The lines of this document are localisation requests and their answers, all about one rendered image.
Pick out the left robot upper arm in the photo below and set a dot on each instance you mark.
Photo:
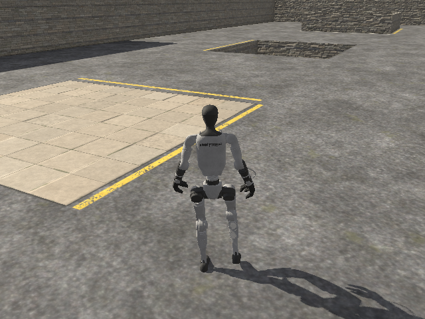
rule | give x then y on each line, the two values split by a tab
186	151

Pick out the robot right foot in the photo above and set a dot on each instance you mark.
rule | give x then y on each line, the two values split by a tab
236	258

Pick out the robot right hand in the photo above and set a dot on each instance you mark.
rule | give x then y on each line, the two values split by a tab
248	188

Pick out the right robot upper arm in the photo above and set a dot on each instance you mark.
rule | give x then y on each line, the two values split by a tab
235	149

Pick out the left robot forearm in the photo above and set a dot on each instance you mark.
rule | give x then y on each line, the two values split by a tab
179	174

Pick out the robot left hand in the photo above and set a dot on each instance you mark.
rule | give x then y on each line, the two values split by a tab
182	183

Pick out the robot left shin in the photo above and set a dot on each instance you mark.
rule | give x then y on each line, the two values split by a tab
202	242

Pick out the right robot forearm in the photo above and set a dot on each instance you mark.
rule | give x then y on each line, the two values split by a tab
245	175

